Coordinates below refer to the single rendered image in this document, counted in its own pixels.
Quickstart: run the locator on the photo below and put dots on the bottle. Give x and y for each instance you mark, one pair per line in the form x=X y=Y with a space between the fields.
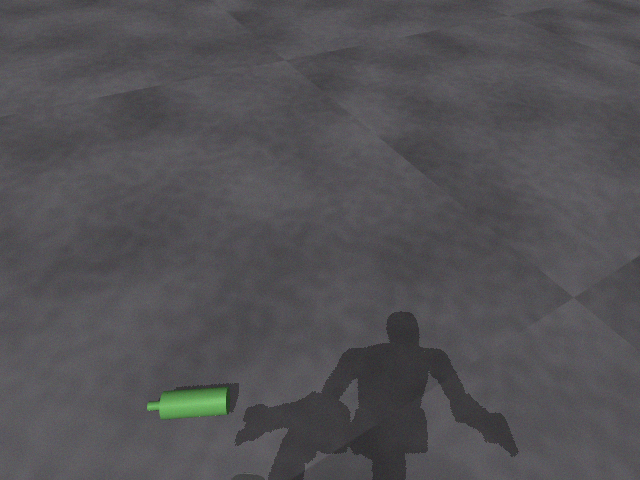
x=192 y=403

